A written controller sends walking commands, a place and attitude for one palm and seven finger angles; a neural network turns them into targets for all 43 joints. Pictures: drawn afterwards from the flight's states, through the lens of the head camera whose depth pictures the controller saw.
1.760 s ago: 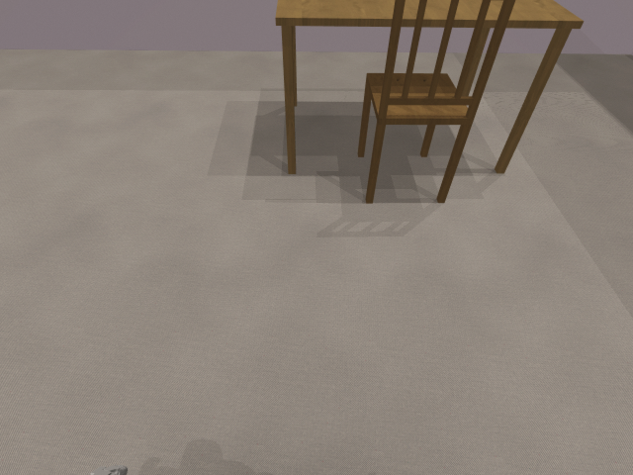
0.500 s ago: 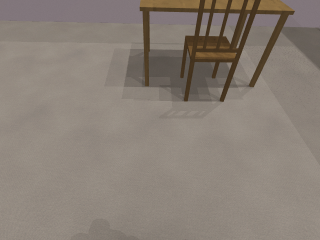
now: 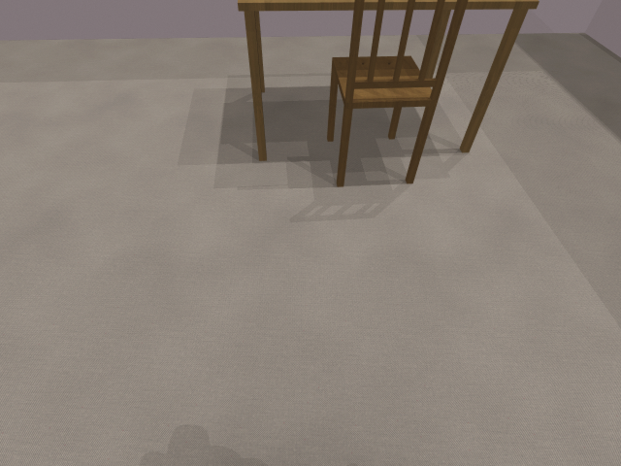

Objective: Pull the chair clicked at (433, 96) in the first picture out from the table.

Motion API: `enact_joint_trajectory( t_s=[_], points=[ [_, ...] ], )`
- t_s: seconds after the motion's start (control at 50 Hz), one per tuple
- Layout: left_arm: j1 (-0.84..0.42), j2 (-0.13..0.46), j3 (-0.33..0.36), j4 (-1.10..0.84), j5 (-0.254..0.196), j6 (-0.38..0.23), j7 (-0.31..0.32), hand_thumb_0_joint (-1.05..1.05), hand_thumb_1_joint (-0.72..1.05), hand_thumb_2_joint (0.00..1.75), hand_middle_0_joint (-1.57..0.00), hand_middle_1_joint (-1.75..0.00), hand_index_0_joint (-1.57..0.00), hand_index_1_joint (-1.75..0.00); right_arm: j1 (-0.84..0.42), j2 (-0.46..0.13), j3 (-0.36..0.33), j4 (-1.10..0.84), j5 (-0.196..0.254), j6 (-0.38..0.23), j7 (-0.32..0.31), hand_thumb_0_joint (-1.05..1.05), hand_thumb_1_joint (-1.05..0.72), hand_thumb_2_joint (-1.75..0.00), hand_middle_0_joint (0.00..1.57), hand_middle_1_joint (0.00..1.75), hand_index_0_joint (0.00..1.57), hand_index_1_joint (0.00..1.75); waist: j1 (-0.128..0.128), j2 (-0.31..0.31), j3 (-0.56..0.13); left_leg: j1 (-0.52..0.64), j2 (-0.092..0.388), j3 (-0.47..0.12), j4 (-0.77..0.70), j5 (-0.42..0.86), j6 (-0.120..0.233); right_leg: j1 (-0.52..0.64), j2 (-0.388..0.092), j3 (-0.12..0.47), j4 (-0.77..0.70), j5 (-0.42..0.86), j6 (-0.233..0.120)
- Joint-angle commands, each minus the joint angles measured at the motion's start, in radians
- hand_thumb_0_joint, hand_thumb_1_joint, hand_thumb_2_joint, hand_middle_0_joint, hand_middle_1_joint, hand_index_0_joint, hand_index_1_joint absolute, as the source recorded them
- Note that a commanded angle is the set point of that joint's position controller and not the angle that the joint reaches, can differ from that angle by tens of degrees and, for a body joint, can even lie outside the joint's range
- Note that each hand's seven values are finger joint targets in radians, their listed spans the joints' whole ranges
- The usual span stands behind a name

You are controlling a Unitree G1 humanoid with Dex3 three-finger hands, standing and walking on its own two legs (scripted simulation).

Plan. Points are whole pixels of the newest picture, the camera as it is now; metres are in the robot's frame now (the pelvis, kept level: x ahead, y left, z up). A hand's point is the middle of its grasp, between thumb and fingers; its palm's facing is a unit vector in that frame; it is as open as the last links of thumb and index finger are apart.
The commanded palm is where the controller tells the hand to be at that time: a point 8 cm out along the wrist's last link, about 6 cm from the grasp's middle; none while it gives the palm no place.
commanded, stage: walk to a spot facing it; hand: left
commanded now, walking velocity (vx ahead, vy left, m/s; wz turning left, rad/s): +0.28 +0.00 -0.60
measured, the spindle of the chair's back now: (404, 35) +1.50 -0.24 -0.06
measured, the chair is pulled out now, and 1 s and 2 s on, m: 0.00 0.00 0.00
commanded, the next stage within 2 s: none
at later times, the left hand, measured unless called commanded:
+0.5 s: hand out of the picture +0.09 +0.18 -0.17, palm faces -0.13 -0.98 -0.16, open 7.4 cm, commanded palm none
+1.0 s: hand (309, 259) +0.54 +0.04 -0.16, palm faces -0.58 -0.80 -0.15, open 7.4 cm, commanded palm none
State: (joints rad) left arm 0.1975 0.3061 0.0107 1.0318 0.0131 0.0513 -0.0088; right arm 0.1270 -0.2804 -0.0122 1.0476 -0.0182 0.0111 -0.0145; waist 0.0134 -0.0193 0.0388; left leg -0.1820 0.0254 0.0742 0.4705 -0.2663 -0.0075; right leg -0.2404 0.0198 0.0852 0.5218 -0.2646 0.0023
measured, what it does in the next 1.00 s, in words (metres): walks ahead, turning right: left foot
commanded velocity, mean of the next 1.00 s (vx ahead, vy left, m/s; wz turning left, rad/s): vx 0.33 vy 0.00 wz -0.50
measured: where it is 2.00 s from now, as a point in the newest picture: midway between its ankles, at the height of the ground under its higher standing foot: (399, 342)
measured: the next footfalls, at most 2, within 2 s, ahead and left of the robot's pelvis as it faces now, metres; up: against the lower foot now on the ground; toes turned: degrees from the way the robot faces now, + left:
left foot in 0.54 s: +0.28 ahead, +0.10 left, +0.00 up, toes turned -11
right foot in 1.10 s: +0.41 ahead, -0.22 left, +0.00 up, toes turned -42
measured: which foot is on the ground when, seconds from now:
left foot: down 0.00-0.12, up 0.14-0.52, down 0.54-1.00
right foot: down 0.00-0.54, up 0.56-1.00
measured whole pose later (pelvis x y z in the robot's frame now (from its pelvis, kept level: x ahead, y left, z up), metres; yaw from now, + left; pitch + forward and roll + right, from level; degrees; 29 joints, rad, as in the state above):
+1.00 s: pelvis +0.31 -0.02 +0.00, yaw -32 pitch +0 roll -1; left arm 0.04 0.22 0.07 0.92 0.03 0.03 -0.05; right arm 0.50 -0.16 -0.03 1.11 -0.03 -0.07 -0.03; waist -0.08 -0.03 0.08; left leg 0.07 0.07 0.36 0.34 -0.39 -0.01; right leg -0.59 -0.07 -0.11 0.77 -0.16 -0.01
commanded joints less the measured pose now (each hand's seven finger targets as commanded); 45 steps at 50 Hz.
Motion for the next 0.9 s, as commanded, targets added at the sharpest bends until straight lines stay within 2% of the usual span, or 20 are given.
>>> enact_joint_trajectory(
  t_s=[0.0,0.04,0.06,0.08,0.1,0.12,0.16,0.2,0.24,0.42,0.46,0.48,0.5,0.52,0.54,0.56,0.6,0.62,0.68,0.88],
  points=[
    [0.03,0.083,0.044,-0.11,0.011,-0.014,-0.016,0.0,0.9,0.9,-0.2,-0.3,-0.2,-0.3,0.013,-0.226,-0.067,-0.096,0.001,-0.013,-0.002,0.0,-0.9,-0.9,0.2,0.3,0.2,0.3,-0.005,0.213,0.024,-0.04,0.327,-0.261,-0.248,-0.331,0.147,-0.152,-0.011,-0.092,0.264,-0.202,0.0],
    [0.069,0.058,0.054,-0.121,0.013,-0.024,-0.026,0.0,0.9,0.9,-0.2,-0.3,-0.2,-0.3,-0.004,-0.21,-0.07,-0.114,-0.003,-0.02,0.0,0.0,-0.9,-0.9,0.2,0.3,0.2,0.3,0.024,0.155,0.032,-0.1,0.332,-0.193,-0.171,-0.275,0.139,-0.08,-0.052,-0.097,0.22,-0.214,-0.004],
    [0.143,0.043,0.055,-0.1,0.015,-0.031,-0.029,0.0,0.9,0.9,-0.2,-0.3,-0.2,-0.3,-0.019,-0.2,-0.068,-0.115,-0.005,-0.018,0.003,0.0,-0.9,-0.9,0.2,0.3,0.2,0.3,0.058,0.12,0.028,-0.167,0.284,-0.114,-0.064,-0.278,0.102,0.029,-0.033,-0.136,0.131,-0.164,-0.006],
    [0.247,0.056,0.062,-0.071,0.018,-0.042,-0.025,0.0,0.9,0.9,-0.2,-0.3,-0.2,-0.3,-0.029,-0.163,-0.063,-0.125,-0.003,-0.015,0.006,0.0,-0.9,-0.9,0.2,0.3,0.2,0.3,0.1,-0.005,0.034,-0.273,0.196,-0.027,0.151,-0.31,0.049,0.143,-0.039,-0.082,-0.024,-0.155,-0.024],
    [0.322,0.165,0.086,-0.059,0.029,-0.064,-0.006,0.0,0.9,0.9,-0.2,-0.3,-0.2,-0.3,-0.027,-0.066,-0.044,-0.171,0.008,-0.015,0.012,0.0,-0.9,-0.9,0.2,0.3,0.2,0.3,0.11,-0.371,0.048,-0.557,0.032,0.104,0.531,-0.413,-0.035,0.25,-0.297,0.407,-0.275,-0.302,-0.132],
    [0.384,0.19,0.087,-0.061,0.007,-0.07,0.012,0.0,0.9,0.9,-0.2,-0.3,-0.2,-0.3,-0.135,-0.089,-0.041,-0.223,0.001,-0.028,0.016,0.0,-0.9,-0.9,0.2,0.3,0.2,0.3,0.147,-0.294,0.082,-0.623,0.028,-0.017,0.653,-0.374,-0.027,0.178,-0.406,0.646,-0.399,-0.258,-0.221],
    [0.271,0.144,0.079,-0.086,0.008,-0.082,0.016,0.0,0.9,0.9,-0.2,-0.3,-0.2,-0.3,-0.12,-0.085,-0.052,-0.212,0.001,-0.041,0.02,0.0,-0.9,-0.9,0.2,0.3,0.2,0.3,0.07,-0.092,0.097,-0.589,0.082,-0.097,0.692,-0.188,-0.023,0.101,-0.349,0.556,-0.376,-0.318,-0.249],
    [0.199,0.095,0.07,-0.105,0.01,-0.094,0.012,0.0,0.9,0.9,-0.2,-0.3,-0.2,-0.3,-0.052,-0.061,-0.058,-0.183,-0.005,-0.039,0.026,0.0,-0.9,-0.9,0.2,0.3,0.2,0.3,0.014,-0.045,0.064,-0.502,0.094,-0.076,0.634,-0.063,-0.042,0.062,-0.276,0.37,-0.341,-0.167,-0.211],
    [0.215,0.076,0.07,-0.095,0.01,-0.106,0.011,0.0,0.9,0.9,-0.2,-0.3,-0.2,-0.3,-0.018,-0.035,-0.056,-0.175,-0.003,-0.039,0.028,0.0,-0.9,-0.9,0.2,0.3,0.2,0.3,0.004,-0.074,0.028,-0.462,0.087,-0.053,0.581,-0.008,-0.05,0.081,-0.237,0.279,-0.317,0.013,-0.198],
    [0.265,0.07,0.084,-0.058,0.019,-0.101,0.017,0.0,0.9,0.9,-0.2,-0.3,-0.2,-0.3,-0.111,0.013,-0.052,-0.236,0.008,-0.065,0.031,0.0,-0.9,-0.9,0.2,0.3,0.2,0.3,0.045,-0.129,0.002,-0.333,0.034,-0.013,0.234,-0.017,-0.043,0.131,-0.205,0.253,-0.23,0.186,-0.175],
    [0.231,0.072,0.089,-0.066,0.014,-0.097,0.017,0.0,0.9,0.9,-0.2,-0.3,-0.2,-0.3,-0.055,0.004,-0.054,-0.217,0.009,-0.075,0.024,0.0,-0.9,-0.9,0.2,0.3,0.2,0.3,0.017,-0.132,-0.004,-0.167,0.013,0.001,0.115,0.016,-0.036,0.058,-0.182,0.245,-0.169,0.22,-0.155],
    [0.199,0.069,0.092,-0.073,0.01,-0.095,0.016,0.0,0.9,0.9,-0.2,-0.3,-0.2,-0.3,0.044,-0.017,-0.058,-0.183,0.008,-0.081,0.014,0.0,-0.9,-0.9,0.2,0.3,0.2,0.3,-0.033,-0.099,-0.035,-0.008,0.005,0.008,0.014,0.052,-0.029,-0.004,-0.136,0.21,-0.078,0.239,-0.131],
    [0.199,0.033,0.09,-0.082,0.004,-0.095,0.01,0.0,0.9,0.9,-0.2,-0.3,-0.2,-0.3,0.18,-0.081,-0.072,-0.14,0.004,-0.089,-0.004,0.0,-0.9,-0.9,0.2,0.3,0.2,0.3,-0.082,0.008,-0.121,0.27,0.09,-0.07,-0.044,0.035,-0.002,-0.142,-0.074,0.157,0.112,0.236,-0.097],
    [0.219,-0.025,0.084,-0.098,-0.005,-0.092,-0.003,0.0,0.9,0.9,-0.2,-0.3,-0.2,-0.3,0.332,-0.214,-0.105,-0.109,-0.008,-0.09,-0.011,0.0,-0.9,-0.9,0.2,0.3,0.2,0.3,-0.127,0.306,-0.233,0.456,0.398,-0.437,-0.096,-0.038,0.087,-0.342,0.049,-0.001,0.436,-0.195,-0.04],
    [0.201,-0.019,0.087,-0.118,0.003,-0.099,-0.006,0.0,0.9,0.9,-0.2,-0.3,-0.2,-0.3,0.358,-0.216,-0.095,-0.111,-0.008,-0.077,-0.006,0.0,-0.9,-0.9,0.2,0.3,0.2,0.3,-0.118,0.305,-0.202,0.381,0.516,-0.585,-0.212,-0.178,0.149,-0.425,0.033,-0.028,0.629,-0.328,-0.028],
    [0.133,-0.007,0.086,-0.119,0.011,-0.093,-0.007,0.0,0.9,0.9,-0.2,-0.3,-0.2,-0.3,0.29,-0.155,-0.085,-0.115,-0.005,-0.076,-0.007,0.0,-0.9,-0.9,0.2,0.3,0.2,0.3,-0.11,0.232,-0.109,0.226,0.493,-0.543,-0.272,-0.323,0.151,-0.449,-0.018,-0.021,0.742,-0.264,-0.027],
    [0.074,-0.023,0.091,-0.119,0.023,-0.08,-0.029,0.0,0.9,0.9,-0.2,-0.3,-0.2,-0.3,0.192,-0.045,-0.054,-0.127,-0.007,-0.085,-0.006,0.0,-0.9,-0.9,0.2,0.3,0.2,0.3,-0.049,0.162,0.062,0.021,0.389,-0.357,-0.302,-0.249,0.109,-0.451,-0.093,-0.041,0.77,-0.099,-0.021],
    [0.103,-0.039,0.088,-0.106,0.025,-0.071,-0.036,0.0,0.9,0.9,-0.2,-0.3,-0.2,-0.3,0.162,-0.019,-0.047,-0.121,-0.005,-0.093,-0.009,0.0,-0.9,-0.9,0.2,0.3,0.2,0.3,-0.014,0.159,0.056,0.002,0.355,-0.248,-0.286,-0.137,0.085,-0.423,-0.11,-0.056,0.754,-0.051,-0.012],
    [0.106,-0.065,0.085,-0.107,0.026,-0.043,-0.038,0.0,0.9,0.9,-0.2,-0.3,-0.2,-0.3,0.2,0.004,-0.043,-0.098,-0.001,-0.109,-0.015,0.0,-0.9,-0.9,0.2,0.3,0.2,0.3,0.004,0.15,0.034,0.003,0.304,-0.066,-0.28,0.081,0.078,-0.415,-0.117,-0.065,0.739,0.051,0.009],
    [-0.202,-0.096,0.05,-0.191,0.023,-0.041,-0.046,0.0,0.9,0.9,-0.2,-0.3,-0.2,-0.3,0.391,0.0,-0.039,-0.001,-0.009,-0.108,-0.016,0.0,-0.9,-0.9,0.2,0.3,0.2,0.3,-0.071,0.113,0.103,0.211,0.296,0.11,-0.256,0.466,0.104,-0.484,-0.112,-0.189,0.322,0.138,0.005]
  ],
)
